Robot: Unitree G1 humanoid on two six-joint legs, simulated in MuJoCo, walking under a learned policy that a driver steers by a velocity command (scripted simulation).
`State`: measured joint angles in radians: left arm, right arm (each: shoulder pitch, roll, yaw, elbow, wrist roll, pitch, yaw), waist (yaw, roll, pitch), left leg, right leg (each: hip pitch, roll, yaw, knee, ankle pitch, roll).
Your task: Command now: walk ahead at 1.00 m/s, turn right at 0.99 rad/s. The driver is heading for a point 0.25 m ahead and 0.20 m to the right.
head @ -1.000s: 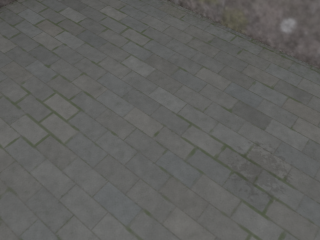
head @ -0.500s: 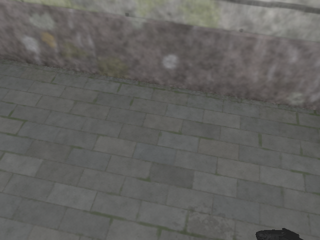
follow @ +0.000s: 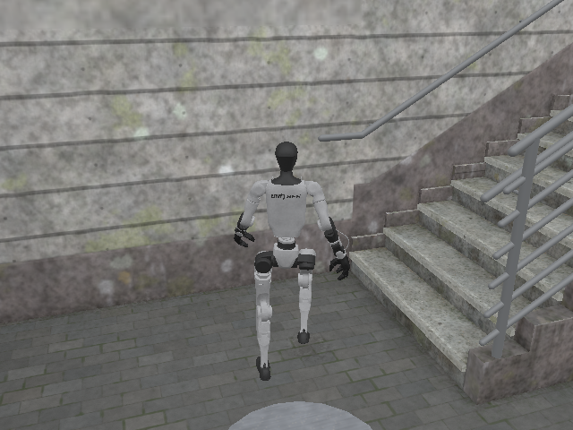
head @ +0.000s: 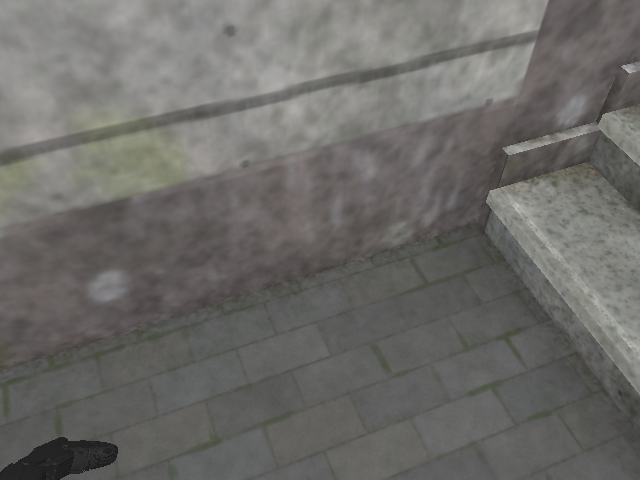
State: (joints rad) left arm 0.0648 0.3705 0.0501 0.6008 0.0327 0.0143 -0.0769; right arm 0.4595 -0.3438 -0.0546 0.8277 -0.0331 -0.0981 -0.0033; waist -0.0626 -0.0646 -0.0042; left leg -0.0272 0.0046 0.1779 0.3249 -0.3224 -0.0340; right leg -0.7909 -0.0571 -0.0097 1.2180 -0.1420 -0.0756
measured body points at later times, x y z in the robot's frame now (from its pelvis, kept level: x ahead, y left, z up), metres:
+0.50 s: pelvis +0.37 -0.03 +0.01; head +0.42 -0.07 +0.45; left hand +0.57 +0.20 -0.10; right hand +0.47 -0.34 -0.09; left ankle +0.59 +0.08 -0.68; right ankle +0.33 -0.06 -0.73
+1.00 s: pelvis +0.46 -0.07 +0.00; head +0.46 -0.09 +0.45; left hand +0.65 +0.12 -0.13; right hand +0.48 -0.35 -0.13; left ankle +0.61 +0.03 -0.73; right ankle +0.41 -0.18 -0.73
